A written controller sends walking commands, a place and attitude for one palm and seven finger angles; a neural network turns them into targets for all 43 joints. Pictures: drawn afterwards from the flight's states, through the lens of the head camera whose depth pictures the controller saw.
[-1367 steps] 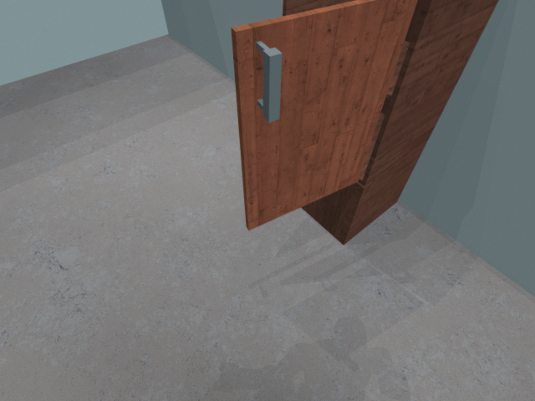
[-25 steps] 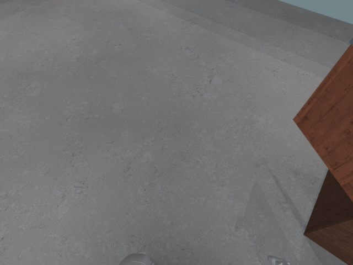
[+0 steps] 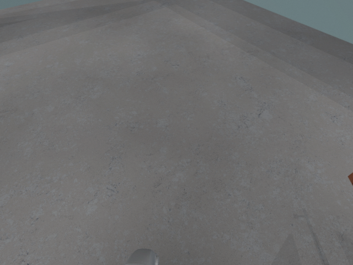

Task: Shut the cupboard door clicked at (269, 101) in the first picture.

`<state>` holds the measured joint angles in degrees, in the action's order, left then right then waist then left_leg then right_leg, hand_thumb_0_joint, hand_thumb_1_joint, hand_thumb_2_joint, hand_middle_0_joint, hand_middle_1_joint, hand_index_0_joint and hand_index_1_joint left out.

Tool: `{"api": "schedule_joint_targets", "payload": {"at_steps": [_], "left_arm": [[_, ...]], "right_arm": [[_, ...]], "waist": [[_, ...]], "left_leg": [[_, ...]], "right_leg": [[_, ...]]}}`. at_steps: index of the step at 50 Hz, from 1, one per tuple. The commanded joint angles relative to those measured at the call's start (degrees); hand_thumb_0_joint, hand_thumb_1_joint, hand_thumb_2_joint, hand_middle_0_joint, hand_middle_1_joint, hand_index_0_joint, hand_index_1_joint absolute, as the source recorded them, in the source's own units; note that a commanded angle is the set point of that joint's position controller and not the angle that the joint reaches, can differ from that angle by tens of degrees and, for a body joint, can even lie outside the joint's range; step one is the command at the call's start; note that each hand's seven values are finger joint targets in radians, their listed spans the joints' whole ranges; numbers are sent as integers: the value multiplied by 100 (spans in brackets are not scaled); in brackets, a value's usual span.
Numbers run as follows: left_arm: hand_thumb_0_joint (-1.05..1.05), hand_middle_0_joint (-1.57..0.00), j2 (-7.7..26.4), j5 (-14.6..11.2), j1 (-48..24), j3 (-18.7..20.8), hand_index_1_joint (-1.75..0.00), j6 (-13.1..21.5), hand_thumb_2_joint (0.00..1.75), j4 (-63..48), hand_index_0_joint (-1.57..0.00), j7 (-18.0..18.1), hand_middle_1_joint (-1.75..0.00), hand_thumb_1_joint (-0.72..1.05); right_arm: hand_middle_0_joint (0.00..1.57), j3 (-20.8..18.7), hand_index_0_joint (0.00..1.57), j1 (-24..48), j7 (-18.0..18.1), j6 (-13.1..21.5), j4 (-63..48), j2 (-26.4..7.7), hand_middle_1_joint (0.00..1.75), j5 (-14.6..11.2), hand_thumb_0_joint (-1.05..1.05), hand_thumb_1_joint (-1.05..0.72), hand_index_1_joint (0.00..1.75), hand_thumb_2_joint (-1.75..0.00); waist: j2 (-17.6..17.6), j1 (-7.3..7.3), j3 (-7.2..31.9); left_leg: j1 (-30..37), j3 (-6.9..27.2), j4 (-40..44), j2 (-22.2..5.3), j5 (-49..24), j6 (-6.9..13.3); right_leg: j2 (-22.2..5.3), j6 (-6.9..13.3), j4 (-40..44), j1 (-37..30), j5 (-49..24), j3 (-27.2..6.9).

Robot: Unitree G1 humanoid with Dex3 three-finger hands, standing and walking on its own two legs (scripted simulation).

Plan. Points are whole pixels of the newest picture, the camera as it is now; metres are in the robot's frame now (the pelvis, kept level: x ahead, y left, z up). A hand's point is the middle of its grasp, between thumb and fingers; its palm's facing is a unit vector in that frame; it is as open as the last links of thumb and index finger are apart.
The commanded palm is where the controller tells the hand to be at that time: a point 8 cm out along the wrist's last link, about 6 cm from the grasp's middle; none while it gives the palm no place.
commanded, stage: walk to a spot facing it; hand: left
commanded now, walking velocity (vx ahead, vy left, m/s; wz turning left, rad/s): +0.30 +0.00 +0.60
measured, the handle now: out of the picture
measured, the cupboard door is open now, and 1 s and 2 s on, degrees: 53 53 53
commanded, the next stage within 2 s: turn to face it in 0.50 s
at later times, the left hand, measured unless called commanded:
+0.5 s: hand (74, 251) +0.18 +0.29 -0.17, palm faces +0.29 -0.93 -0.21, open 7.4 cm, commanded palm none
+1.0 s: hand (97, 199) +0.32 +0.26 -0.17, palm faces +0.24 -0.95 -0.20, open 7.2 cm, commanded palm none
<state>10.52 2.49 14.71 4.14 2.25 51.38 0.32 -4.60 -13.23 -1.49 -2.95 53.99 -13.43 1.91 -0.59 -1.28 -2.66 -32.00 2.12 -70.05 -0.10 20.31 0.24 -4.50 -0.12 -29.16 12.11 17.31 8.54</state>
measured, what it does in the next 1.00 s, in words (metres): walks ahead: left foot, then right foot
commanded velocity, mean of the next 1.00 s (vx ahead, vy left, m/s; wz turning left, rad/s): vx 0.17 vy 0.00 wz -0.01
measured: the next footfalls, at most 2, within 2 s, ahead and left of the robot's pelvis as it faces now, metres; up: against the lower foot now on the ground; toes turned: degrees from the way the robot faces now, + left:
left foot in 0.26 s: +0.18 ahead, +0.17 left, +0.00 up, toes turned +17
right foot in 0.70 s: +0.41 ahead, +0.00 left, +0.00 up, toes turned +13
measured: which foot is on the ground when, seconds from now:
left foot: up 0.00-0.24, down 0.26-0.70, up 0.72-1.00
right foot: down 0.00-0.26, up 0.28-0.68, down 0.70-1.00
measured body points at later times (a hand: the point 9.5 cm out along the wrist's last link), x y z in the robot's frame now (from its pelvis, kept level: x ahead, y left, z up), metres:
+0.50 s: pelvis +0.16 +0.07 +0.00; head +0.20 +0.09 +0.45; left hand +0.16 +0.33 -0.15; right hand +0.28 -0.14 -0.14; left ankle +0.15 +0.16 -0.74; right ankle +0.24 -0.07 -0.68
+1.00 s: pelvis +0.33 +0.08 +0.01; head +0.38 +0.09 +0.45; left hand +0.31 +0.31 -0.15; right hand +0.43 -0.14 -0.14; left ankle +0.31 +0.20 -0.70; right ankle +0.37 -0.01 -0.74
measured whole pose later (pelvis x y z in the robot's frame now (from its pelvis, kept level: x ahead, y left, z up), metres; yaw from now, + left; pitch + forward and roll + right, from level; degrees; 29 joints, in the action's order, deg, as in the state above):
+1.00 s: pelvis +0.33 +0.08 +0.01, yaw +10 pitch +2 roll +0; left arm 9.7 1.6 14.6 4.3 0.1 58.3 0.5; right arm -2.6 -10.7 1.7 -0.5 56.8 -9.2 0.8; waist 0.9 0.9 -3.6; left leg -24.2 -0.7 -46.2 -1.3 23.2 -2.4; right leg 2.9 2.7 -22.9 14.8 9.8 -2.0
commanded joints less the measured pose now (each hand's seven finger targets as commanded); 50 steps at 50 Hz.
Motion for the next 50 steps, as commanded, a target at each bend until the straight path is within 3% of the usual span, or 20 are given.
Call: {"api": "schedule_joint_targets", "payload": {"at_steps": [1, 8, 11, 12, 13, 14, 15, 16, 18, 21, 27, 32, 33, 34, 35, 36, 38, 41, 45, 50], "left_arm": [[0, -20, 768, -39, 306, 242, -30, 205, 90, -41, -20, 71, -30, 90], [0, -20, 961, -37, 828, 261, -30, 179, 90, 314, -20, 50, -30, 90], [0, -20, 1139, -113, 570, 281, -30, 148, 90, 250, -20, 33, -30, 90], [0, -20, 920, -128, 610, 256, -30, 133, 90, 121, -20, -34, -30, 90], [0, -20, 591, -153, 325, 167, -30, 92, 90, -263, -20, -117, -30, 90], [0, -20, 706, -132, -305, 158, -30, 60, 90, -560, -20, -74, -30, 90], [0, -20, 576, -121, -409, 180, -30, 74, 90, -570, -20, -27, -30, 90], [0, -20, 520, -89, -369, 181, -30, 36, 90, -411, -20, -42, -30, 90], [0, -20, 526, -17, -11, 196, -30, -41, 90, -143, -20, -124, -30, 90], [0, -20, 395, -24, 70, 162, -30, -121, 90, -55, -20, -155, -30, 90], [0, -20, 415, -69, -569, 98, -30, -109, 90, -303, -20, -179, -30, 90], [0, -20, 374, -80, -56, 71, -30, -8, 90, -99, -20, -126, -30, 90], [0, -20, 553, -80, 489, 99, -30, 55, 90, 86, -20, -84, -30, 90], [0, -20, 900, -38, 1016, 173, -30, 118, 90, 287, -20, -24, -30, 90], [0, -20, 1267, -51, 1291, 221, -30, 123, 90, 395, -20, 5, -30, 90], [0, -20, 1178, -114, 1080, 185, -30, 123, 90, 387, -20, 39, -30, 90], [0, -20, 727, -122, 99, 111, -30, 16, 90, 249, -20, 131, -30, 90], [0, -20, 575, -112, -33, 86, -30, 33, 90, 293, -20, 99, -30, 90], [0, -20, 734, -108, 201, 196, -30, -32, 90, 398, -20, 89, -30, 90], [0, -20, 901, -123, 36, 280, -30, -184, 90, 297, -20, 69, -30, 90]], "right_arm": [[20, -12, 20, 613, -122, 244, -614, -52, 30, -50, 0, -90, 30, -90], [20, 63, 20, 1068, -199, 395, -711, 29, 30, -84, 0, -90, 30, -90], [20, -54, 20, -158, -116, 470, -389, -316, 30, -22, 0, -90, 30, -90], [20, -197, 20, -988, -27, 496, -191, -852, 30, -2, 0, -90, 30, -90], [20, -375, 20, -1651, 52, 506, -90, -1591, 30, 32, 0, -90, 30, -90], [20, -380, 20, -1806, 131, 454, 44, -1701, 30, -38, 0, -90, 30, -90], [20, -296, 20, -1368, 187, 486, -77, -1492, 30, -26, 0, -90, 30, -90], [20, -205, 20, -842, 222, 520, -203, -1191, 30, -31, 0, -90, 30, -90], [20, -34, 20, -282, 272, 605, -282, -709, 30, -13, 0, -90, 30, -90], [20, 35, 20, -355, 296, 689, -230, -613, 30, -43, 0, -90, 30, -90], [20, 44, 20, -520, 255, 649, -42, -564, 30, -58, 0, -90, 30, -90], [20, 61, 20, -565, 293, 566, 192, -442, 30, -73, 0, -90, 30, -90], [20, 78, 20, -604, 283, 570, 269, -342, 30, -107, 0, -90, 30, -90], [20, 115, 20, -754, 256, 592, 292, -84, 30, -145, 0, -90, 30, -90], [20, 132, 20, -1036, 240, 593, 231, 111, 30, -161, 0, -90, 30, -90], [20, 136, 20, -944, 261, 505, 250, -42, 30, -133, 0, -90, 30, -90], [20, 120, 20, -632, 247, 456, 348, -63, 30, -105, 0, -90, 30, -90], [20, 199, 20, -589, 245, 362, 396, 209, 30, -84, 0, -90, 30, -90], [20, 173, 20, -294, 298, 309, 183, 228, 30, -107, 0, -90, 30, -90], [20, 121, 20, -89, 347, 323, -65, 40, 30, -147, 0, -90, 30, -90]], "waist": [[952, 179, -71], [1168, 380, -46], [756, -315, 544], [-257, -710, 1185], [-1764, -924, 1474], [-870, -987, 1366], [-526, -721, 961], [-947, -525, 508], [-1001, -109, 141], [-404, -1, 235], [-434, -32, 5], [-292, 228, 122], [-20, 459, 304], [886, 647, 593], [1793, 558, 737], [1867, 502, 715], [1052, 191, 134], [685, 24, 384], [558, 153, 674], [777, 109, 584]], "left_leg": [[-801, -276, 777, -387, -318, -69], [-100, -906, 2872, -233, -139, 189], [2286, -1315, 3827, 306, -515, 389], [3847, -180, 4150, -369, -316, 707], [4852, 2682, 4754, -2076, -893, 1414], [4558, 3183, 5174, -2444, -832, 1683], [3585, 2736, 5319, -2314, 175, 1526], [2758, 2358, 5517, -2026, 833, 1337], [1901, 1633, 5630, -1537, 509, 1096], [2014, 1200, 5743, -1331, -547, 1208], [2104, 809, 5776, -1184, -1102, 1239], [2030, 414, 4757, -1004, -1913, 883], [1881, 131, 4087, -747, -1859, 651], [1084, -255, 2826, -209, -990, 389], [312, -691, 1364, 433, 1302, 153], [222, -175, 578, 148, 1689, 117], [137, 12, 441, -263, 847, 50], [723, -302, 1333, -276, 349, -136], [609, -409, 2075, -112, 342, -289], [1050, -285, 2967, -45, 47, -295]], "right_leg": [[-1492, 501, 1711, -811, -633, -447], [-1763, 443, 1059, -1520, -2364, 197], [-1491, 181, -750, -622, -3059, 858], [-1153, -56, -2355, 526, -1879, 928], [-230, -332, -4246, 2563, 1697, 542], [-250, -173, -4739, 3033, 1625, -430], [-365, -124, -4837, 2944, 1275, -629], [-554, -127, -4638, 2889, 857, -784], [-570, -174, -4060, 2388, 336, -841], [-411, -278, -3253, 2241, -92, -741], [-156, -326, -1456, 1717, -596, -595], [303, -139, -184, 149, -1057, -319], [228, -59, 206, -582, -1288, -556], [-547, 279, 418, -1563, -1894, -1671], [-1799, 995, 1098, -1923, -2637, -3309], [-1963, 1415, 1502, -1356, -1962, -3960], [-1517, 1419, 1716, -415, -864, -3268], [-907, 1111, 1447, -77, -2561, -2043], [-833, 1178, 1153, -625, -3347, -2258], [-679, 1060, 964, -331, -2505, -2557]]}}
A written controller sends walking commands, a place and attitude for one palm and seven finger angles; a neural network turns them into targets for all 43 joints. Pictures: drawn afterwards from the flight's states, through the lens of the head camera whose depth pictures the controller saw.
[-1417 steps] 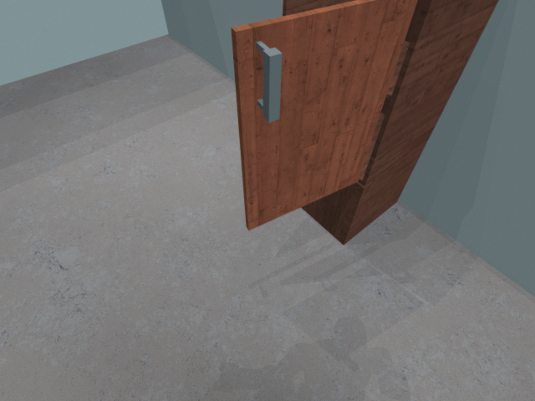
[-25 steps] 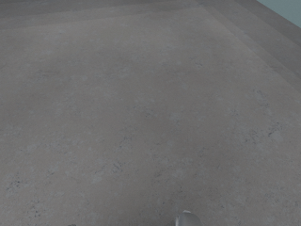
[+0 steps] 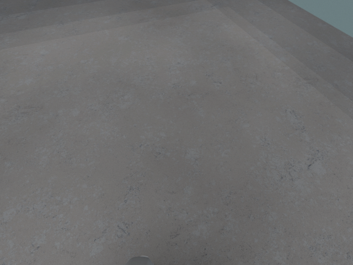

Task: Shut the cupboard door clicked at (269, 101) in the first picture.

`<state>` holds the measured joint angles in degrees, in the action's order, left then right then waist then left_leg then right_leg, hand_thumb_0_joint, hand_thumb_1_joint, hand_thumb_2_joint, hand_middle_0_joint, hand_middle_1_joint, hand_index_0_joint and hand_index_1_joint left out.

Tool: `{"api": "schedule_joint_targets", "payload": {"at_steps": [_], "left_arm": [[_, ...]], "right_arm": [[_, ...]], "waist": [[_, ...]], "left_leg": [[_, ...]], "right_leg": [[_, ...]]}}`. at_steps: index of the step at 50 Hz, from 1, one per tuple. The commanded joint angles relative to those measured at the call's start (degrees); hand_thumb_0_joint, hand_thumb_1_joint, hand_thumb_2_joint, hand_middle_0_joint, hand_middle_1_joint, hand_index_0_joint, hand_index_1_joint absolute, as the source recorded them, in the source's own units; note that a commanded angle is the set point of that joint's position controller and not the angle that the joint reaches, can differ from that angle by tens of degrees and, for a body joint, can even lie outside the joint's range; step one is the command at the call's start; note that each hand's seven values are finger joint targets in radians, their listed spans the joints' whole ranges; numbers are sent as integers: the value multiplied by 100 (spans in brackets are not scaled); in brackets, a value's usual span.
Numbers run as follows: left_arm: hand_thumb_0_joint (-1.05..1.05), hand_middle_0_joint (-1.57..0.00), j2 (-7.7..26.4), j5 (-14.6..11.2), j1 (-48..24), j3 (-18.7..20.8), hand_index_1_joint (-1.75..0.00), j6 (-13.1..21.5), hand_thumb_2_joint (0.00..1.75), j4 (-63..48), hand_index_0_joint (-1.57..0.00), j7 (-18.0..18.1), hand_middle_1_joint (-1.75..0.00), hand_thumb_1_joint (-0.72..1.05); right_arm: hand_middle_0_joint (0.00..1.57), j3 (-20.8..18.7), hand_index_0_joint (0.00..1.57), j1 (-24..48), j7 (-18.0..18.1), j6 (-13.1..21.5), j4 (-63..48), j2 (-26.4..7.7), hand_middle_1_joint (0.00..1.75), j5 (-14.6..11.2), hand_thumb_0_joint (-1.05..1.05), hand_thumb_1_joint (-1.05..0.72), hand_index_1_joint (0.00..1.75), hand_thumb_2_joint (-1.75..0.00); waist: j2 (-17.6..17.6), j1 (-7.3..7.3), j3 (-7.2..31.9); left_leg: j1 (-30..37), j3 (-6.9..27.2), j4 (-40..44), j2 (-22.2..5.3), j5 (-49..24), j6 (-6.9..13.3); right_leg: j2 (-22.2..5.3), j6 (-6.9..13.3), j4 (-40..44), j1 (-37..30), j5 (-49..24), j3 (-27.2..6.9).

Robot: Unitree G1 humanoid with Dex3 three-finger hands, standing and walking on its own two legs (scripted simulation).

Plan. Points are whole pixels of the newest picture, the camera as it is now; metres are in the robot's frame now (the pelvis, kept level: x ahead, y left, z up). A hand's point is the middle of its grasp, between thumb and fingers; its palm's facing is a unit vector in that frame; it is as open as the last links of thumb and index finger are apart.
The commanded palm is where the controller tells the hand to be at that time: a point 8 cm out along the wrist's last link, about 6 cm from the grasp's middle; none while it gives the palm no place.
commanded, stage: turn to face it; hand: left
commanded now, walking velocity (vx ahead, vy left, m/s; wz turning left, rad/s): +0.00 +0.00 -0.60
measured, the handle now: out of the picture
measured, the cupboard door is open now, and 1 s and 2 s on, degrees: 53 53 53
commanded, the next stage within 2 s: none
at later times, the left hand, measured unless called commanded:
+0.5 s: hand (120, 218) +0.25 +0.18 -0.16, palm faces -0.29 -0.92 -0.26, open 7.4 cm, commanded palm none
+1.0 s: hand (140, 202) +0.30 +0.13 -0.18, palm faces -0.54 -0.82 -0.18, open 7.4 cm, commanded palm none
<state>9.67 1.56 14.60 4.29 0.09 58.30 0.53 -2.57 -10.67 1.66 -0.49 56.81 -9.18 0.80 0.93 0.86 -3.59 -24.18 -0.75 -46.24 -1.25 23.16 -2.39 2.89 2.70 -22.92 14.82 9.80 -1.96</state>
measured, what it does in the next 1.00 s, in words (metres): walks ahead, turning right: left foot, then right foot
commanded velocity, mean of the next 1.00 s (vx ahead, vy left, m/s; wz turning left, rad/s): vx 0.00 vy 0.00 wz -0.60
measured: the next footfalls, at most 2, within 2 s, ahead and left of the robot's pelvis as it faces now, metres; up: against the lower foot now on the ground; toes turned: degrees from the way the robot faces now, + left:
left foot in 0.10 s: +0.09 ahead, +0.13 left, +0.00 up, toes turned -3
right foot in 0.50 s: +0.06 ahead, -0.12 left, +0.00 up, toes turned -23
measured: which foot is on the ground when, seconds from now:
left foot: up 0.00-0.08, down 0.10-0.50, up 0.52-0.80, down 0.82-1.00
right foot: down 0.00-0.10, up 0.12-0.48, down 0.50-0.82, up 0.84-1.00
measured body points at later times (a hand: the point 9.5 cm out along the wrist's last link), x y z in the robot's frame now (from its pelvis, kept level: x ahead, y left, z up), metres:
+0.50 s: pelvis +0.06 +0.01 -0.02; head +0.10 +0.00 +0.43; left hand +0.26 +0.23 -0.14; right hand +0.02 -0.25 -0.16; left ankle +0.05 +0.13 -0.74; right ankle +0.03 -0.11 -0.74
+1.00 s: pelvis +0.11 +0.01 +0.00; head +0.17 +0.01 +0.44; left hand +0.33 +0.17 -0.16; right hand +0.01 -0.22 -0.13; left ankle +0.17 +0.12 -0.74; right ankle +0.02 -0.08 -0.69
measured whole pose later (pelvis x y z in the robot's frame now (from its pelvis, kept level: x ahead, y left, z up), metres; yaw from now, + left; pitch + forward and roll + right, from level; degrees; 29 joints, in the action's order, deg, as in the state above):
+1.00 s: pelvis +0.11 +0.01 +0.00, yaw -35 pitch +1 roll -3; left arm 14.3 1.0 8.4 4.6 -4.5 52.0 -2.2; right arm -0.9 -14.2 2.0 -0.3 50.9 -11.2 2.1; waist 1.0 -0.2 -5.7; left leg -14.1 -6.6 -30.8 -7.4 17.2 -1.0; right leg 0.3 -2.8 -53.2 24.0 29.3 2.9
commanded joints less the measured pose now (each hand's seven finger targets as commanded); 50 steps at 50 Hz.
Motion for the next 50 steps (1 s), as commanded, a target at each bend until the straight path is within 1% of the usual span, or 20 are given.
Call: {"api": "schedule_joint_targets", "payload": {"at_steps": [1, 3, 5, 6, 8, 12, 19, 23, 24, 25, 26, 27, 30, 38, 39, 41, 42, 44, 47, 50], "left_arm": [[0, -20, 987, -47, -30, 267, -30, -1, 90, -422, -20, 44, -30, 90], [0, -20, 847, -82, -223, 241, -30, -60, 90, -534, -20, 21, -30, 90], [0, -20, 486, -139, -125, 172, -30, -92, 90, -724, -20, -44, -30, 90], [0, -20, 634, -68, -188, 190, -30, -120, 90, -748, -20, -61, -30, 90], [0, -20, 701, -16, -203, 241, -30, -196, 90, -691, -20, -138, -30, 90], [0, -20, 562, -45, -344, 175, -30, -315, 90, -769, -20, -206, -30, 90], [0, -20, 567, -21, -850, 113, -30, -277, 90, -1080, -20, -234, -30, 90], [0, -20, 811, -10, -334, 154, -30, -167, 90, -1005, -20, -207, -30, 90], [0, -20, 1163, 10, 141, 227, -30, -108, 90, -882, -20, -163, -30, 90], [0, -20, 1821, 39, 531, 357, -30, -43, 90, -767, -20, -86, -30, 90], [0, -20, 1999, -63, 677, 349, -30, -73, 90, -750, -20, -20, -30, 90], [0, -20, 1858, -29, 309, 360, -30, -86, 90, -834, -20, 37, -30, 90], [0, -20, 1460, -2, -669, 223, -30, -127, 90, -1145, -20, 47, -30, 90], [0, -20, 1490, -30, -775, 261, -30, -189, 90, -1089, -20, -60, -30, 90], [0, -20, 1351, -74, -810, 239, -30, -220, 90, -1133, -20, -69, -30, 90], [0, -20, 791, -139, -628, 129, -30, -230, 90, -1334, -20, -134, -30, 90], [0, -20, 942, -64, -692, 153, -30, -239, 90, -1327, -20, -150, -30, 90], [0, -20, 935, -47, -823, 189, -30, -258, 90, -1237, -20, -218, -30, 90], [0, -20, 706, -79, -882, 88, -30, -305, 90, -1187, -20, -281, -30, 90], [0, -20, 637, -74, -955, 62, -30, -255, 90, -1193, -20, -281, -30, 90]], "right_arm": [[20, -89, 20, -430, 49, 87, -347, -430, 30, -37, 0, -90, 30, -90], [20, -137, 20, -770, 85, 159, -296, -640, 30, -42, 0, -90, 30, -90], [20, -248, 20, -941, 149, 173, -443, -1405, 30, 91, 0, -90, 30, -90], [20, -234, 20, -762, 142, 147, -543, -1379, 30, 117, 0, -90, 30, -90], [20, -170, 20, -292, 155, 138, -652, -1219, 30, 101, 0, -90, 30, -90], [20, -146, 20, -368, 161, 122, -664, -1135, 30, 85, 0, -90, 30, -90], [20, -269, 20, -621, 79, 61, -612, -1333, 30, 102, 0, -90, 30, -90], [20, -316, 20, -434, 13, 23, -704, -1430, 30, 39, 0, -90, 30, -90], [20, -304, 20, -374, -34, 20, -790, -1299, 30, -13, 0, -90, 30, -90], [20, -175, 20, -125, -73, 16, -1063, -817, 30, -43, 0, -90, 30, -90], [20, -145, 20, 66, -11, -81, -1175, -1008, 30, -24, 0, -90, 30, -90], [20, -157, 20, 183, 3, -103, -1177, -938, 30, -31, 0, -90, 30, -90], [20, -163, 20, -49, -63, -96, -944, -994, 30, 0, 0, -90, 30, -90], [20, -145, 20, -767, -18, 17, -799, -896, 30, -34, 0, -90, 30, -90], [20, -157, 20, -989, 6, 83, -735, -1055, 30, -24, 0, -90, 30, -90], [20, -301, 20, -1187, 68, 148, -843, -1903, 30, 106, 0, -90, 30, -90], [20, -271, 20, -1073, 72, 150, -886, -1869, 30, 134, 0, -90, 30, -90], [20, -223, 20, -569, 90, 148, -982, -1625, 30, 130, 0, -90, 30, -90], [20, -179, 20, -579, 122, 107, -904, -1477, 30, 124, 0, -90, 30, -90], [20, -246, 20, -836, 94, 70, -782, -1529, 30, 99, 0, -90, 30, -90]], "waist": [[632, -165, 641], [331, -362, 628], [-1655, -384, 603], [-1106, -359, 448], [-1172, -106, 294], [-1040, -111, 438], [-1277, -315, 388], [-939, 46, 593], [-242, 282, 852], [1537, 449, 907], [1108, 495, 869], [1407, 361, 745], [779, -85, 499], [807, -349, 568], [488, -431, 668], [-1853, -436, 778], [-1361, -443, 731], [-1376, -223, 454], [-1345, -245, 577], [-1422, -391, 725]], "left_leg": [[641, 15, 1034, 103, -497, -27], [1815, 231, 2186, -187, -1144, 52], [2182, 2265, 3009, -2361, -1996, 1139], [1710, 2240, 3102, -2521, -1736, 1421], [1653, 1503, 2915, -2148, -2796, 1310], [1962, 274, 2669, -1705, -3920, 1096], [2020, -252, 2300, -1849, -4148, 992], [1564, -647, 1187, -1642, -3895, 503], [833, -958, 208, -1330, -2980, 195], [-946, -1194, -1252, -329, 936, -149], [-1106, -169, -2041, -350, 1512, -139], [-1403, 104, -2378, -410, 1277, -128], [-733, 79, -1851, -522, 312, -188], [868, -245, 1325, -23, -665, -170], [1475, -75, 2057, -188, -1048, -105], [2048, 2242, 2962, -2465, -2189, 1000], [1594, 2243, 3034, -2695, -1842, 1300], [1518, 1479, 2804, -2292, -2807, 1217], [2002, 197, 2310, -1819, -4393, 993], [2247, -157, 2022, -1788, -4672, 891]], "right_leg": [[-1319, 663, 232, -352, -1469, -1522], [-900, 255, -239, 554, -545, -1330], [105, -328, -2162, 1608, 2457, 35], [-106, -358, -3070, 1516, 2545, -17], [-374, -476, -3842, 1719, 2088, 63], [-485, -620, -3503, 1489, 1561, 351], [-356, -491, -2201, 880, 1409, 735], [-221, -277, -517, -491, 62, 875], [-799, -34, -74, -1491, -970, 184], [-2356, 742, 167, -2389, -3236, -1876], [-2774, 1225, 220, -1796, -3242, -2207], [-2492, 1251, 372, -1576, -2229, -2332], [-1810, 865, 387, -554, -1036, -1278], [-1241, 427, -181, 43, -772, -1402], [-992, 184, -544, 412, -473, -1246], [83, -421, -2701, 1612, 2504, 123], [-175, -410, -3680, 1466, 2671, -58], [-415, -514, -4164, 1691, 2252, 34], [-416, -576, -3198, 1294, 2014, 454], [-234, -485, -2256, 851, 1705, 747]]}}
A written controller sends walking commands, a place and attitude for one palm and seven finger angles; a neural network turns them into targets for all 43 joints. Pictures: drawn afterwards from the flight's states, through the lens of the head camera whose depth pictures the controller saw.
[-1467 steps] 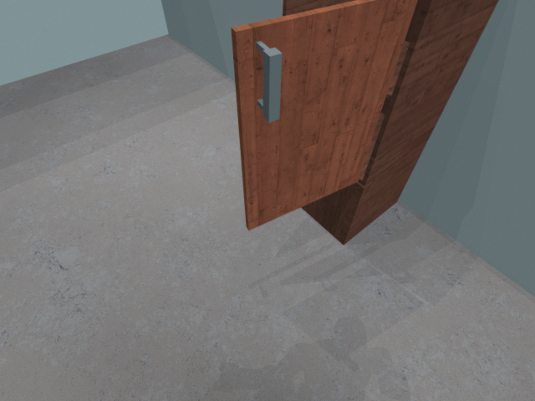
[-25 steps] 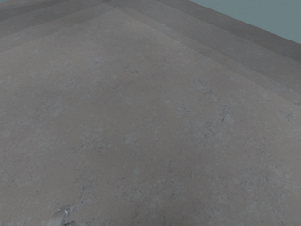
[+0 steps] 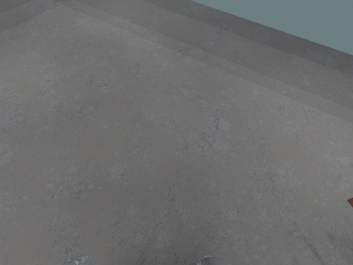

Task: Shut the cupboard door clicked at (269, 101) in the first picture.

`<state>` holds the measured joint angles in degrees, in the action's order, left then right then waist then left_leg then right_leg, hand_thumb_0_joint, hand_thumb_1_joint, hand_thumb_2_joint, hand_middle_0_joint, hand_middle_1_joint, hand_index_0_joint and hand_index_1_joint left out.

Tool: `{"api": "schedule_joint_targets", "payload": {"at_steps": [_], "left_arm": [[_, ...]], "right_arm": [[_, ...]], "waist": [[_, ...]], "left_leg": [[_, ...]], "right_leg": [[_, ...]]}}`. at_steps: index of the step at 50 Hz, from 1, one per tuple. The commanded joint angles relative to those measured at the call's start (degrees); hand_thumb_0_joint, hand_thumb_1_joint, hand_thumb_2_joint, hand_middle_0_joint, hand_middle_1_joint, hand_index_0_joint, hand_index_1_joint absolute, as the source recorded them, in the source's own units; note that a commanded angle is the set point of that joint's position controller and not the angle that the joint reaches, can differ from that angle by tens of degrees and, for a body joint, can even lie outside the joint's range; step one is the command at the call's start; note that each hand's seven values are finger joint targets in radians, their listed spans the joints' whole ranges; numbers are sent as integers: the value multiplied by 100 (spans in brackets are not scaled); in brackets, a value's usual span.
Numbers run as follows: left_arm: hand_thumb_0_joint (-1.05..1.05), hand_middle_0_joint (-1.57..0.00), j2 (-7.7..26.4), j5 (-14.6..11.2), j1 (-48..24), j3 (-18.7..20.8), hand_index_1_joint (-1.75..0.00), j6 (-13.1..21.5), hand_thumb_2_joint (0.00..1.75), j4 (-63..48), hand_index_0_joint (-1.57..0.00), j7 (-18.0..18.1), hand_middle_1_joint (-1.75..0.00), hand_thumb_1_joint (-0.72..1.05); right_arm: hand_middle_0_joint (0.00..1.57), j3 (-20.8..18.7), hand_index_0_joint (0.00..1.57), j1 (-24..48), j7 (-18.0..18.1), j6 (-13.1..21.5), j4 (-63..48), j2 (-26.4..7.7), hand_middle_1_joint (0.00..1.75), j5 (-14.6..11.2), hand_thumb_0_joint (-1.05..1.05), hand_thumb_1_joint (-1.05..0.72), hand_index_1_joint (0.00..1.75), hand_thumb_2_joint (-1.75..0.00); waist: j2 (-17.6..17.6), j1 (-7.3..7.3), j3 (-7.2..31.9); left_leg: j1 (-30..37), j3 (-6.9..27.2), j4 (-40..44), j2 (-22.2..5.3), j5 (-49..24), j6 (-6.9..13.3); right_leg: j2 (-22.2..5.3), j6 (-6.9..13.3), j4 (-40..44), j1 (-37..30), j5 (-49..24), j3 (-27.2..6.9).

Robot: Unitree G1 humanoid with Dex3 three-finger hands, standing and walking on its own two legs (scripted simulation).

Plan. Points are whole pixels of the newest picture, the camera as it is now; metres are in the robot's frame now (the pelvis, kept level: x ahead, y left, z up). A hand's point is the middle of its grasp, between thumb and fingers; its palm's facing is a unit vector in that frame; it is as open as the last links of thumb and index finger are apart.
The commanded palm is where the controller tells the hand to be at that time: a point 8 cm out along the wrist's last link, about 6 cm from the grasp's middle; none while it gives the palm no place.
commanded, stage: turn to face it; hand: left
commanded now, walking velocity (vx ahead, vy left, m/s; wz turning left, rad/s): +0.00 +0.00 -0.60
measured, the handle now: out of the picture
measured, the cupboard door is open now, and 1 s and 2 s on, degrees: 53 53 53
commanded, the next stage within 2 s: take the last steps up to it in 1.72 s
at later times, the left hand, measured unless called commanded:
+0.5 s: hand (110, 244) +0.18 +0.18 -0.18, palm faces -0.26 -0.94 -0.21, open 7.4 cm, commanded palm none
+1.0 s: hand (145, 214) +0.26 +0.10 -0.17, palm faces -0.53 -0.81 -0.23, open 7.4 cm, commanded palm none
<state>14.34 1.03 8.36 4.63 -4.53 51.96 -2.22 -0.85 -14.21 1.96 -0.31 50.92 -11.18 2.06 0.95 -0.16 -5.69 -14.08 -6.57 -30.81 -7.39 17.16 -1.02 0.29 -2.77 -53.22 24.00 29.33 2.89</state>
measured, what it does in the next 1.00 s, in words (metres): steps on the spot, turning right: right foot, then left foot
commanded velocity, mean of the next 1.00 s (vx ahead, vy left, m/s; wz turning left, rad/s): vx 0.00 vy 0.00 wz -0.60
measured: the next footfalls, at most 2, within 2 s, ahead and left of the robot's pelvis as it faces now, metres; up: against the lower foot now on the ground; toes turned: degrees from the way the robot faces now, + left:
right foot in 0.14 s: +0.04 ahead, -0.13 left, +0.00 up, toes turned -9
left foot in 0.44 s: +0.12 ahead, +0.11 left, +0.00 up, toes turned -12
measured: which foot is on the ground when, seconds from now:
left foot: down 0.00-0.14, up 0.16-0.42, down 0.44-0.74, up 0.76-1.00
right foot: up 0.00-0.12, down 0.14-0.44, up 0.46-0.74, down 0.76-1.00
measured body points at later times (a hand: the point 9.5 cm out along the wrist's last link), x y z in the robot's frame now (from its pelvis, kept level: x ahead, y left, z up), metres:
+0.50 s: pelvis +0.05 +0.00 -0.01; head +0.10 +0.01 +0.44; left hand +0.19 +0.23 -0.17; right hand +0.05 -0.27 -0.13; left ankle +0.08 +0.12 -0.74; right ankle -0.01 -0.12 -0.71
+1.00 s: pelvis +0.08 -0.03 +0.00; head +0.12 -0.06 +0.44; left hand +0.29 +0.14 -0.15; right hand +0.00 -0.30 -0.14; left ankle +0.15 +0.08 -0.70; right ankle +0.01 -0.13 -0.74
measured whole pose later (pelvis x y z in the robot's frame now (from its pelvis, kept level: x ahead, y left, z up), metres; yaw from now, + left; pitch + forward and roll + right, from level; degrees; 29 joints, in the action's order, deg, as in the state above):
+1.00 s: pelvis +0.08 -0.03 +0.00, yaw -34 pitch +2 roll +0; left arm 12.9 1.6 10.3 3.6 -2.4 52.9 -0.8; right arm -3.1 -10.1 1.1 -1.9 50.7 -13.9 0.7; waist 0.7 -0.1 -4.4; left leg -24.0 -2.1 -47.4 -3.1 24.3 -4.3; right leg 1.4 0.7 -29.0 15.3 15.4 -3.7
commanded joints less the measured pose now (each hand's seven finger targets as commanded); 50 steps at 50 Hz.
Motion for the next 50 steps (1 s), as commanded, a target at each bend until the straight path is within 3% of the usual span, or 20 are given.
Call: {"api": "schedule_joint_targets", "payload": {"at_steps": [1, 5, 6, 7, 10, 13, 16, 19, 20, 22, 23, 28, 32, 35, 36, 37, 38, 41, 44, 50], "left_arm": [[0, -20, 168, -22, -309, 31, -30, 223, 90, -555, -20, -1, -30, 90], [0, -20, 492, 20, 506, 137, -30, 301, 90, -330, -20, 49, -30, 90], [0, -20, 1093, 83, 841, 261, -30, 361, 90, -209, -20, 127, -30, 90], [0, -20, 1445, 6, 1119, 313, -30, 357, 90, -120, -20, 189, -30, 90], [0, -20, 1054, 42, 196, 254, -30, 298, 90, -319, -20, 291, -30, 90], [0, -20, 959, 86, -185, 202, -30, 320, 90, -454, -20, 261, -30, 90], [0, -20, 1039, 78, 0, 231, -30, 304, 90, -404, -20, 217, -30, 90], [0, -20, 986, 4, -46, 235, -30, 284, 90, -370, -20, 210, -30, 90], [0, -20, 840, -39, -62, 203, -30, 262, 90, -420, -20, 203, -30, 90], [0, -20, 338, -81, 119, 103, -30, 260, 90, -616, -20, 147, -30, 90], [0, -20, 483, -7, -7, 93, -30, 240, 90, -647, -20, 151, -30, 90], [0, -20, 266, -22, -194, 69, -30, 156, 90, -516, -20, 2, -30, 90], [0, -20, 202, -21, -316, 35, -30, 191, 90, -548, -20, -4, -30, 90], [0, -20, 321, -4, 232, 90, -30, 258, 90, -408, -20, 12, -30, 90], [0, -20, 606, 26, 607, 151, -30, 305, 90, -286, -20, 49, -30, 90], [0, -20, 1239, 78, 905, 282, -30, 375, 90, -183, -20, 132, -30, 90], [0, -20, 1523, -13, 1141, 314, -30, 357, 90, -131, -20, 204, -30, 90], [0, -20, 1038, 28, 171, 242, -30, 329, 90, -331, -20, 290, -30, 90], [0, -20, 963, 61, -52, 193, -30, 357, 90, -408, -20, 264, -30, 90], [0, -20, 1019, 14, 107, 240, -30, 326, 90, -294, -20, 238, -30, 90]], "right_arm": [[20, -443, 20, -456, 54, 39, -180, -1353, 30, -32, 0, -90, 30, -90], [20, -494, 20, -141, -19, -16, -257, -1280, 30, -111, 0, -90, 30, -90], [20, -425, 20, -73, -66, -25, -425, -864, 30, -173, 0, -90, 30, -90], [20, -350, 20, 386, -55, -92, -659, -785, 30, -163, 0, -90, 30, -90], [20, -380, 20, 512, -46, -155, -507, -895, 30, -133, 0, -90, 30, -90], [20, -358, 20, 192, -112, -130, -334, -719, 30, -129, 0, -90, 30, -90], [20, -339, 20, 144, -95, -77, -348, -637, 30, -140, 0, -90, 30, -90], [20, -320, 20, -312, -33, 22, -243, -700, 30, -158, 0, -90, 30, -90], [20, -343, 20, -490, -6, 79, -194, -872, 30, -150, 0, -90, 30, -90], [20, -478, 20, -736, 44, 124, -292, -1672, 30, -25, 0, -90, 30, -90], [20, -439, 20, -647, 60, 128, -303, -1633, 30, -4, 0, -90, 30, -90], [20, -352, 20, -135, 99, 80, -361, -1265, 30, -11, 0, -90, 30, -90], [20, -436, 20, -314, 44, 37, -241, -1377, 30, -23, 0, -90, 30, -90], [20, -487, 20, -28, 1, -13, -276, -1409, 30, -68, 0, -90, 30, -90], [20, -495, 20, -19, -43, -19, -307, -1280, 30, -119, 0, -90, 30, -90], [20, -389, 20, 89, -86, -27, -531, -804, 30, -167, 0, -90, 30, -90], [20, -348, 20, 427, -63, -113, -730, -852, 30, -150, 0, -90, 30, -90], [20, -381, 20, 543, -56, -126, -520, -928, 30, -125, 0, -90, 30, -90], [20, -338, 20, 241, -107, -103, -343, -721, 30, -124, 0, -90, 30, -90], [20, -322, 20, 5, -32, 1, -333, -707, 30, -173, 0, -90, 30, -90]], "waist": [[-1477, -267, 914], [-839, 231, 982], [886, 382, 1116], [1409, 561, 858], [1185, 195, 326], [660, -85, 511], [808, 6, 559], [863, -191, 848], [462, -267, 935], [-1730, -288, 1091], [-1442, -293, 985], [-1309, -90, 726], [-1436, -210, 794], [-1258, 126, 857], [-635, 293, 992], [1323, 438, 1012], [1381, 594, 855], [1096, 169, 428], [653, -33, 751], [829, -66, 889]], "left_leg": [[1203, 382, 447, -1226, -3953, 727], [175, -78, -716, -947, -2406, 165], [-1249, -553, -1917, -247, -217, -201], [-2003, -35, -3032, 277, 2111, -326], [-2154, 793, -3645, 22, 1204, -263], [-1253, 531, -2597, 212, 820, -312], [-869, 356, -1452, 492, 717, -302], [-81, 333, 6, 598, -143, -288], [536, 526, 648, 372, -543, -200], [1185, 2704, 1345, -1915, -2047, 917], [934, 2747, 1257, -2157, -2372, 1207], [1057, 680, 728, -1192, -4049, 834], [957, 413, 561, -1256, -3597, 748], [515, 36, -157, -1118, -2681, 358], [-76, -182, -921, -848, -1944, 86], [-1650, -586, -2190, -15, 881, -269], [-2029, 160, -3212, 241, 2101, -309], [-2156, 815, -3658, 25, 1120, -274], [-1380, 515, -2556, 230, 814, -340], [-558, 390, -558, 581, 237, -322]], "right_leg": [[51, 98, 1035, -204, -334, 314], [-96, 340, 2983, -1935, -2146, 133], [-1423, 818, 3399, -3009, -3455, -1515], [-2329, 1526, 3495, -2588, -4551, -2587], [-1795, 1582, 3757, -1455, -2078, -2362], [-1321, 1302, 3596, -934, -2055, -1707], [-1159, 1290, 3424, -934, -2271, -1901], [-936, 976, 2840, -976, -2848, -1932], [-687, 730, 2476, -602, -2674, -1765], [334, 150, 283, 655, 566, -413], [70, 131, -677, 710, 749, -579], [-162, -36, -320, 450, 36, -38], [-11, 71, 834, -240, -292, 242], [80, 195, 2397, -1288, -1570, 412], [-204, 351, 2983, -2122, -2238, -1], [-1678, 937, 3445, -3049, -3628, -1981], [-2398, 1528, 3501, -2464, -4363, -2739], [-1734, 1548, 3713, -1531, -2209, -2390], [-1278, 1326, 3444, -1328, -2722, -1725], [-1047, 1164, 2913, -1355, -3608, -2069]]}}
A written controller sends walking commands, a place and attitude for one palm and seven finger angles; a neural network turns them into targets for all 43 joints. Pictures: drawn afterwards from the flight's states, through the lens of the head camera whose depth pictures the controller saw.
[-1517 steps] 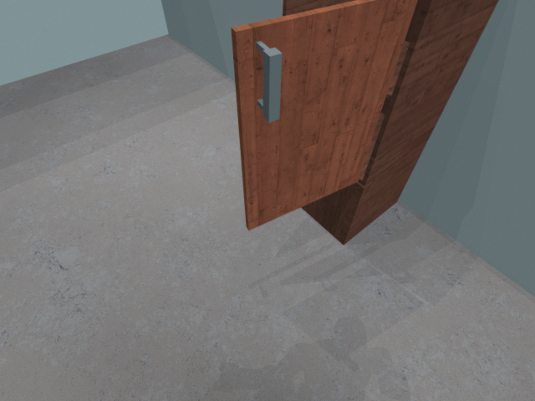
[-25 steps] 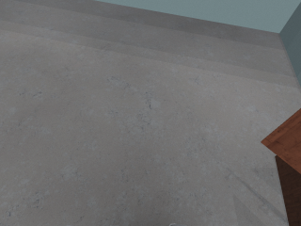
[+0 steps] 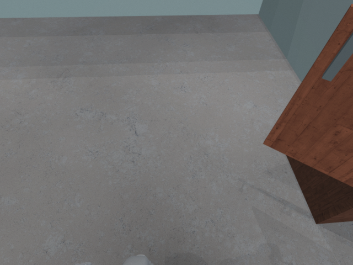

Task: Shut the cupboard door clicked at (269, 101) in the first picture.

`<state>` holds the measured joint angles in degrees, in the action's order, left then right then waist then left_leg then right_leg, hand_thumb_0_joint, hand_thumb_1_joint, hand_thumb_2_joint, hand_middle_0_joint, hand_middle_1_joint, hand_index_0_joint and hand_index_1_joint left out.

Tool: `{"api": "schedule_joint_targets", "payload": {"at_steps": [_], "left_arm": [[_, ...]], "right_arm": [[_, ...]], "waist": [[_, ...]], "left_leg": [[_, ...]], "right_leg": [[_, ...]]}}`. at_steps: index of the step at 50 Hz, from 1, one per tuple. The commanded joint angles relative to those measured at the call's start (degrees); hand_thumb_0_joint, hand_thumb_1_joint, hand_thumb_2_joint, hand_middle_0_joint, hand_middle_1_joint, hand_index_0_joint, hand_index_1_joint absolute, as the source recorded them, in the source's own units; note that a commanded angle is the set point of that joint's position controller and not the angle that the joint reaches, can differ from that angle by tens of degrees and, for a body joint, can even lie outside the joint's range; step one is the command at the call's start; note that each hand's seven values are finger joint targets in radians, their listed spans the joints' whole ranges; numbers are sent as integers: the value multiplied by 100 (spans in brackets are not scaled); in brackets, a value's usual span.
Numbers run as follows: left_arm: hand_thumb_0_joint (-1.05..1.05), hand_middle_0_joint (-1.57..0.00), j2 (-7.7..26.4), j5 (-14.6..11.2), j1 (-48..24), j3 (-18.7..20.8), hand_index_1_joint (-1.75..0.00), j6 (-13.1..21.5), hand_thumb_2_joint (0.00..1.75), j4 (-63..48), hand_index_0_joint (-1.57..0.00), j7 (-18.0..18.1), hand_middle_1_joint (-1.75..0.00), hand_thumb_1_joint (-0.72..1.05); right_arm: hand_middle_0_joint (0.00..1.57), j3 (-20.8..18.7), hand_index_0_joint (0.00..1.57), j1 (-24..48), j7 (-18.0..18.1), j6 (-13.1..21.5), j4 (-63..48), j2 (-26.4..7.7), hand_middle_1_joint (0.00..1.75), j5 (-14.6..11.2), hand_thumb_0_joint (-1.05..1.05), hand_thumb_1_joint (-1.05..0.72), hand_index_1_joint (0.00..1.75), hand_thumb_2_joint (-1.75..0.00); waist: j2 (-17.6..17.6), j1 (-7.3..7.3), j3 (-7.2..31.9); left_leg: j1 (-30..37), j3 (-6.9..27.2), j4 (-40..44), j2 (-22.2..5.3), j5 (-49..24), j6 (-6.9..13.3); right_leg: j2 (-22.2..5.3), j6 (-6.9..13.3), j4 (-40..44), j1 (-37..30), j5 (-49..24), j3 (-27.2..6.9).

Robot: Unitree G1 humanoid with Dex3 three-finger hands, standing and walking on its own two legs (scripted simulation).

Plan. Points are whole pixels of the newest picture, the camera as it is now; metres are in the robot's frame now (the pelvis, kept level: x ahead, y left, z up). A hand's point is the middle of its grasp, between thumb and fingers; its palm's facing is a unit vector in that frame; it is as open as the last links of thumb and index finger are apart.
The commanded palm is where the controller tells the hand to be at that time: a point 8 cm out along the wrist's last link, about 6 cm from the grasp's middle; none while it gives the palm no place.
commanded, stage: turn to face it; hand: left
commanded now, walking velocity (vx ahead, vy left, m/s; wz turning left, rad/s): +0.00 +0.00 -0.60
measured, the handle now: (343, 52) +0.61 -0.39 +0.16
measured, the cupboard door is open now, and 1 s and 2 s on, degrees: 53 53 53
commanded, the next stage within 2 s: take the last steps up to it in 0.72 s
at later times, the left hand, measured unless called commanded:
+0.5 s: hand (123, 235) +0.20 +0.15 -0.16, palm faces -0.27 -0.93 -0.27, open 7.4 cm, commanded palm none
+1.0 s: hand (132, 230) +0.22 +0.14 -0.17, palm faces -0.42 -0.89 -0.17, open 7.4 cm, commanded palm none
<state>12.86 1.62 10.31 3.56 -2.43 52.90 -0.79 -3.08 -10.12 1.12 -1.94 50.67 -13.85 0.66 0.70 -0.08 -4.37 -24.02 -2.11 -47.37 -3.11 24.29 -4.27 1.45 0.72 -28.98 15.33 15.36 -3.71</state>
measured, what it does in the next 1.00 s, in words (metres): steps on the spot, turning right: left foot, then right foot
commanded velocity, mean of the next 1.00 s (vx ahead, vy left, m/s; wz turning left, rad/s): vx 0.04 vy -0.03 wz -0.38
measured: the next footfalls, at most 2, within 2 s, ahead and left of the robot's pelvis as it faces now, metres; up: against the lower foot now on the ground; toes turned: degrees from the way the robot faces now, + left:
left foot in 0.08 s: +0.07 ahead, +0.13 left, +0.00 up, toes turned +0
right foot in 0.42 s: +0.04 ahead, -0.13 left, +0.00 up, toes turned -18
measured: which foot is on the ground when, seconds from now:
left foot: up 0.00-0.06, down 0.08-0.42, up 0.44-0.72, down 0.74-1.00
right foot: down 0.00-0.08, up 0.10-0.40, down 0.42-0.76, up 0.78-1.00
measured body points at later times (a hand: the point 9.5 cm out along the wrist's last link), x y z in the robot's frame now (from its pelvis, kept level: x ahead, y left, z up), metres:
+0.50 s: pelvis +0.03 -0.01 -0.01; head +0.06 -0.04 +0.44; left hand +0.22 +0.20 -0.14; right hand -0.01 -0.28 -0.16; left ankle +0.03 +0.13 -0.69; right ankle +0.01 -0.12 -0.74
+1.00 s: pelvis +0.08 -0.01 +0.00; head +0.10 -0.01 +0.45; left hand +0.24 +0.18 -0.15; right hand -0.01 -0.23 -0.14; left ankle +0.12 +0.11 -0.74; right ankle +0.00 -0.11 -0.70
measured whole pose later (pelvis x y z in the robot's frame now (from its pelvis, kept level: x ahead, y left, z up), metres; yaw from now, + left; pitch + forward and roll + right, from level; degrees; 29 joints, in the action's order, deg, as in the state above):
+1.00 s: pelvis +0.08 -0.01 +0.00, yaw -26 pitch +0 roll -2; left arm 12.1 1.3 10.8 3.9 -3.9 57.1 -1.8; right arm -1.2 -16.6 2.1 0.1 56.3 -9.3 2.4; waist 0.0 -1.2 -2.7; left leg -11.7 -5.6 -27.9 -5.6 15.9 -0.7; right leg 0.4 -1.3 -46.4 19.1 28.0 2.5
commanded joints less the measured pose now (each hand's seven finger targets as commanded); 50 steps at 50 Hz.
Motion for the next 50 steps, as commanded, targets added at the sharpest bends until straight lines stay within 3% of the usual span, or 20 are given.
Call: {"api": "schedule_joint_targets", "payload": {"at_steps": [1, 2, 4, 5, 8, 10, 15, 18, 19, 20, 21, 23, 24, 28, 32, 35, 37, 38, 42, 50], "left_arm": [[0, -20, 1134, -74, -187, 336, -30, 97, 90, -403, -20, 94, -30, 90], [0, -20, 959, -106, -194, 302, -30, 69, 90, -451, -20, 85, -30, 90], [0, -20, 500, -135, -2, 213, -30, 53, 90, -653, -20, 22, -30, 90], [0, -20, 640, -49, -116, 222, -30, 20, 90, -605, -20, 24, -30, 90], [0, -20, 539, -63, -243, 237, -30, -15, 90, -523, -20, -102, -30, 90], [0, -20, 429, -81, -351, 179, -30, -57, 90, -534, -20, -127, -30, 90], [0, -20, 342, -71, -464, 135, -30, -25, 90, -567, -20, -131, -30, 90], [0, -20, 449, -52, -76, 166, -30, 43, 90, -450, -20, -103, -30, 90], [0, -20, 634, -34, 318, 218, -30, 86, 90, -329, -20, -76, -30, 90], [0, -20, 1210, 23, 696, 320, -30, 158, 90, -220, -20, 6, -30, 90], [0, -20, 1578, -53, 967, 364, -30, 182, 90, -109, -20, 63, -30, 90], [0, -20, 1359, -40, 414, 361, -30, 145, 90, -190, -20, 174, -30, 90], [0, -20, 1163, -33, 45, 291, -30, 138, 90, -280, -20, 178, -30, 90], [0, -20, 973, 4, -178, 212, -30, 185, 90, -302, -20, 149, -30, 90], [0, -20, 1005, -7, 72, 240, -30, 164, 90, -146, -20, 131, -30, 90], [0, -20, 854, -82, -19, 221, -30, 132, 90, -97, -20, 148, -30, 90], [0, -20, 353, -136, 255, 130, -30, 88, 90, -153, -20, 111, -30, 90], [0, -20, 317, -112, 199, 90, -30, 104, 90, -205, -20, 103, -30, 90], [0, -20, 273, -85, 36, 120, -30, 24, 90, -41, -20, 50, -30, 90], [0, -20, 149, -29, -247, 106, -30, 24, 90, -74, -20, -170, -30, 90]], "right_arm": [[20, -101, 20, -639, 69, 200, -242, -477, 30, -38, 0, -90, 30, -90], [20, -132, 20, -819, 95, 254, -173, -671, 30, -17, 0, -90, 30, -90], [20, -251, 20, -1098, 124, 263, -285, -1422, 30, 113, 0, -90, 30, -90], [20, -203, 20, -991, 152, 282, -262, -1307, 30, 138, 0, -90, 30, -90], [20, -112, 20, -423, 180, 267, -420, -995, 30, 127, 0, -90, 30, -90], [20, -128, 20, -629, 180, 251, -311, -988, 30, 125, 0, -90, 30, -90], [20, -208, 20, -755, 117, 197, -174, -1079, 30, 117, 0, -90, 30, -90], [20, -232, 20, -569, 75, 155, -177, -1074, 30, 82, 0, -90, 30, -90], [20, -250, 20, -485, 46, 153, -191, -1008, 30, 48, 0, -90, 30, -90], [20, -182, 20, -441, 2, 146, -342, -606, 30, -18, 0, -90, 30, -90], [20, -109, 20, -59, 7, 96, -551, -499, 30, -15, 0, -90, 30, -90], [20, -142, 20, 28, 47, 5, -418, -573, 30, -13, 0, -90, 30, -90], [20, -139, 20, -80, 25, 24, -280, -591, 30, 10, 0, -90, 30, -90], [20, -93, 20, -403, -29, 41, -27, -386, 30, 23, 0, -90, 30, -90], [20, -57, 20, -389, 9, 106, -7, -285, 30, 6, 0, -90, 30, -90], [20, -38, 20, -923, 70, 205, 206, -318, 30, 1, 0, -90, 30, -90], [20, -123, 20, -1081, 117, 292, 209, -965, 30, 91, 0, -90, 30, -90], [20, -144, 20, -1147, 140, 264, 143, -1094, 30, 104, 0, -90, 30, -90], [20, -37, 20, -790, 218, 273, 205, -745, 30, 149, 0, -90, 30, -90], [20, -235, 20, -981, 157, 254, 435, -978, 30, 177, 0, -90, 30, -90]], "waist": [[837, -214, 783], [388, -268, 866], [-1838, -291, 939], [-1445, -310, 884], [-1200, -41, 544], [-1178, -122, 640], [-1405, -221, 635], [-1152, 27, 618], [-747, 250, 739], [930, 396, 952], [1506, 553, 764], [1323, 325, 480], [1192, 148, 348], [715, -94, 452], [852, 12, 501], [630, -229, 629], [-1150, -149, 782], [-1268, -191, 675], [-1282, -61, 548], [-1141, -257, 263]], "left_leg": [[898, -47, 1763, 149, -963, 23], [1631, 200, 2403, -161, -1366, 131], [2132, 2270, 2994, -2412, -2788, 1261], [1923, 2235, 3007, -2464, -2947, 1404], [1867, 803, 2625, -1818, -4266, 1253], [2179, 265, 2436, -1633, -4788, 1172], [1948, -92, 2273, -1698, -4277, 1090], [1413, -289, 1746, -1588, -3433, 789], [981, -507, 1090, -1351, -2820, 523], [-189, -996, -118, -636, -935, 167], [-947, -515, -1256, -104, 1423, 37], [-1148, 243, -2080, -277, 885, 111], [-1102, 331, -2030, -365, 464, 105], [-289, 33, -901, -162, 16, 39], [67, -87, 370, 62, -81, 84], [1249, -51, 2043, 94, -1290, 138], [1972, 1541, 2642, -1387, -2520, 841], [1514, 2050, 2839, -1980, -2785, 1289], [1777, 1145, 2716, -1592, -4324, 1374], [1472, 839, 3096, -1715, -1055, 1186]], "right_leg": [[-1047, 628, 274, -277, -2075, -1356], [-737, 354, -94, 268, -1568, -1165], [224, -205, -2315, 1499, 2144, 210], [8, -249, -3217, 1514, 2060, 15], [-288, -396, -3437, 1612, 1500, 341], [-276, -407, -2900, 1425, 1383, 542], [-120, -272, -1594, 616, 1058, 901], [-51, -144, -204, -375, 0, 1006], [-243, -31, 497, -1102, -687, 726], [-1500, 435, 972, -2023, -1949, -883], [-2439, 1159, 1035, -1738, -3280, -1954], [-2167, 1351, 1322, -955, -1429, -2100], [-1894, 1218, 1298, -751, -1024, -1597], [-1422, 950, 1186, -336, -1299, -814], [-1338, 988, 1019, -482, -1514, -1069], [-1056, 581, 450, -83, -1446, -947], [-66, -7, -643, 779, 277, -126], [41, -109, -1378, 659, 1485, 269], [-212, -225, -2580, 983, 1483, 262], [-141, -128, -1067, 482, 1095, 760]]}}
